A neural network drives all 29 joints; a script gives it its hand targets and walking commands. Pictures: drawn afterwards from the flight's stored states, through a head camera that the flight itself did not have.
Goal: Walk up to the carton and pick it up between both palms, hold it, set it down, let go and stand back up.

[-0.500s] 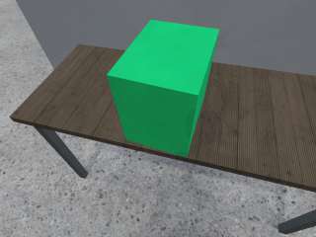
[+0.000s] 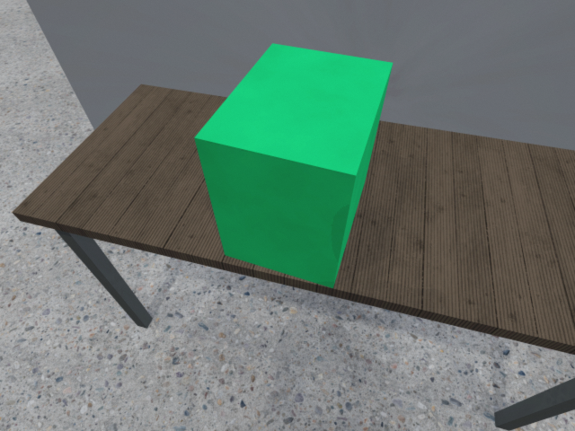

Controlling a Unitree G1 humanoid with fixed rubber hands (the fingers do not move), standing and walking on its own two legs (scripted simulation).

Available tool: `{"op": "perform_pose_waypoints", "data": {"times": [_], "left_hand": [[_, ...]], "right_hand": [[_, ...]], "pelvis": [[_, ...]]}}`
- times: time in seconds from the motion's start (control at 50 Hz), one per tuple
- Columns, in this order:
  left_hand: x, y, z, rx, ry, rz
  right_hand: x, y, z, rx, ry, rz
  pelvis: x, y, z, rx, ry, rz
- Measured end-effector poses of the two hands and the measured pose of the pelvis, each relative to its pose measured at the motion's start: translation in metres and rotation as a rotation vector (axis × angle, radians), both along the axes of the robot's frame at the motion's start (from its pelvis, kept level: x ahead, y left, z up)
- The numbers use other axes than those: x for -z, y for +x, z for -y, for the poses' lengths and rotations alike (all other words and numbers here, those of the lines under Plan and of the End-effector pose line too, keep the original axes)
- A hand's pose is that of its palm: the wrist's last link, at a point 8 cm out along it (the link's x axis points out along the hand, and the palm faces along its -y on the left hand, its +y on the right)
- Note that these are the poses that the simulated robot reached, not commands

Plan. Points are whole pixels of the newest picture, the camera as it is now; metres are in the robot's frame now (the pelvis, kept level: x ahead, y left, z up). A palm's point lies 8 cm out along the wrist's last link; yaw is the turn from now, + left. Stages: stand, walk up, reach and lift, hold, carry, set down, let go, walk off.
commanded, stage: walk up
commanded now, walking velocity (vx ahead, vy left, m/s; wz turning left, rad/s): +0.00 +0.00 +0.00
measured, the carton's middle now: (302, 166) +0.54 +0.00 +0.04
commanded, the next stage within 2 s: none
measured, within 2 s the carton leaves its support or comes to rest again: neither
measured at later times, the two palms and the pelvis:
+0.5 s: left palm out of the picture -0.06 +0.32 -0.13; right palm out of the picture +0.04 -0.17 -0.15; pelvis -0.02 +0.07 -0.01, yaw +1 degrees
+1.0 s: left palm out of the picture -0.03 +0.38 -0.15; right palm out of the picture -0.02 -0.05 -0.15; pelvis -0.01 +0.16 -0.01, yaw -2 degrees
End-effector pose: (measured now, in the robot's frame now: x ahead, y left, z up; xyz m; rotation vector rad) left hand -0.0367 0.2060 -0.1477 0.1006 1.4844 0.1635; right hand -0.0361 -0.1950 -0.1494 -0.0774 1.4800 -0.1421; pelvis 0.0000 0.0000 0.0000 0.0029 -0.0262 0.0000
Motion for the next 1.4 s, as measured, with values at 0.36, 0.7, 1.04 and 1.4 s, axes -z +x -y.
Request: {"op": "perform_pose_waypoints", "data": {"times": [0.36, 0.7, 1.04, 1.4], "left_hand": [[-0.024, -0.020, -0.057, -0.065, 0.154, 0.018], [0.023, 0.010, -0.148, -0.043, -0.046, 0.060], [-0.005, 0.013, -0.172, 0.017, 0.059, 0.026], [-0.007, 0.107, -0.110, 0.185, -0.010, 0.182]], "right_hand": [[0.004, 0.035, 0.022, -0.081, -0.067, 0.038], [-0.036, 0.049, -0.100, -0.053, -0.147, 0.169], [0.009, 0.012, -0.152, 0.013, -0.002, 0.088], [-0.018, -0.039, -0.037, 0.162, -0.167, -0.005]], "pelvis": [[-0.002, -0.013, -0.029, -0.001, 0.044, -0.026], [-0.002, -0.004, -0.130, -0.021, -0.066, -0.025], [0.003, -0.008, -0.161, 0.016, -0.005, -0.019], [0.000, 0.013, -0.089, 0.144, -0.011, -0.033]]}}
